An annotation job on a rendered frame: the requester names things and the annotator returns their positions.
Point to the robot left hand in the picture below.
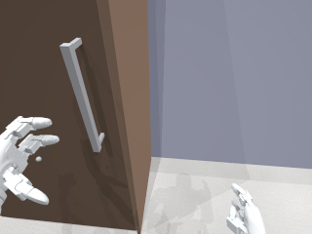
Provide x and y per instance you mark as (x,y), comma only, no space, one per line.
(11,178)

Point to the wardrobe door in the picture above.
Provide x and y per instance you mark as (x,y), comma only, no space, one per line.
(83,187)

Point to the robot right hand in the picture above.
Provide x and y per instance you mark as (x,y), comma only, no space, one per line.
(251,221)

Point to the handle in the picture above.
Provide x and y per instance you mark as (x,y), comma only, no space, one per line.
(77,82)

